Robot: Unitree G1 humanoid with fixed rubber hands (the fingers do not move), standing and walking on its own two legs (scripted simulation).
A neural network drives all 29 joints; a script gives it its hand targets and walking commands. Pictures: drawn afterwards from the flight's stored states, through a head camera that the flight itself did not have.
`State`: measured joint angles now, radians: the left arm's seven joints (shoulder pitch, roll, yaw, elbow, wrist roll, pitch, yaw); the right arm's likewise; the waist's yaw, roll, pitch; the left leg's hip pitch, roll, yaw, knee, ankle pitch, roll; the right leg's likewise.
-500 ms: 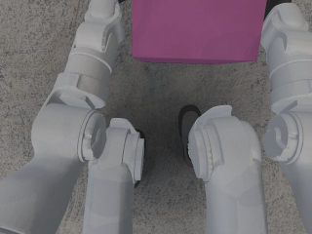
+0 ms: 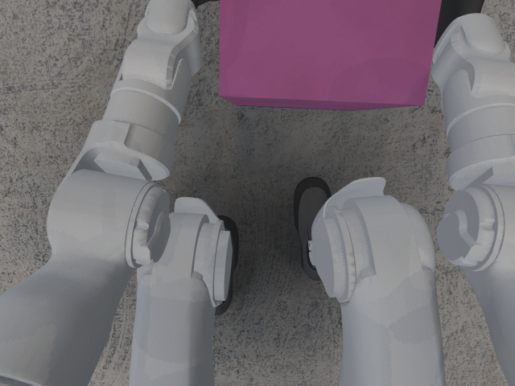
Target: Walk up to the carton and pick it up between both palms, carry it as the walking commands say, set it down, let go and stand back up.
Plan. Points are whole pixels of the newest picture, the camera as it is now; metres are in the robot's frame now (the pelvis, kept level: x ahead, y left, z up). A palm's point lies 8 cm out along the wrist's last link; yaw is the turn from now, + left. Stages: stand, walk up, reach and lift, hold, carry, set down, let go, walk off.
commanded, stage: set down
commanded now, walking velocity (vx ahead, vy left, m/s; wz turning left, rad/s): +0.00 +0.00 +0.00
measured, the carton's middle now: (310, 27) +0.52 -0.12 -0.24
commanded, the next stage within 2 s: let go in 1.92 s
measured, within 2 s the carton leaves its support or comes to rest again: neither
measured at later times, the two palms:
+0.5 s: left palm (175, 5) +0.55 +0.05 -0.17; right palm (495, 36) +0.47 -0.32 -0.18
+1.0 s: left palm out of the picture +0.56 +0.04 -0.07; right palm out of the picture +0.47 -0.33 -0.08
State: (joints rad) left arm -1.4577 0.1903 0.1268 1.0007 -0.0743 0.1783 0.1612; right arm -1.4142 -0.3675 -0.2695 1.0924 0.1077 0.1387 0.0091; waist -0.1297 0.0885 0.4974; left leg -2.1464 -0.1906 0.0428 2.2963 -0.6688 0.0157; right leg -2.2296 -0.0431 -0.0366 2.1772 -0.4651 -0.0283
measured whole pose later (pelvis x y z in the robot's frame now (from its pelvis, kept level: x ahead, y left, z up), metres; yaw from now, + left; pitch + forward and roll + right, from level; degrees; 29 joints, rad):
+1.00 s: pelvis -0.01 -0.01 +0.07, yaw -1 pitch +28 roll +3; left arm -1.36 0.30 0.10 0.73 -0.15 0.29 0.18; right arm -1.27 -0.46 -0.20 0.73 0.23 0.25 -0.03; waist -0.15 0.06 0.52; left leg -1.89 -0.10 0.07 2.05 -0.66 0.02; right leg -2.02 0.01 0.00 1.97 -0.45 -0.05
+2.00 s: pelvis +0.03 -0.02 +0.31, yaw -3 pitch +29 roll +3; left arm -1.18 0.24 0.20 0.79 -0.03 0.25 0.11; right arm -1.11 -0.41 -0.25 0.79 0.09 0.21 0.04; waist -0.11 0.05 0.32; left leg -1.24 -0.09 -0.02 1.12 -0.39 0.00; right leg -1.33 0.05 0.03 1.06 -0.23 -0.04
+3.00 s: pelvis +0.14 +0.00 +0.41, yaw -4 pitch -2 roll -2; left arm 0.24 0.20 0.04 0.43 -0.01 0.06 -0.04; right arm 0.23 -0.21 -0.05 0.42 -0.01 0.09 0.08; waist -0.01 0.05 0.13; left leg -0.13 -0.05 -0.06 0.51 -0.35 0.06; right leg -0.20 0.06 0.03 0.45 -0.21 -0.01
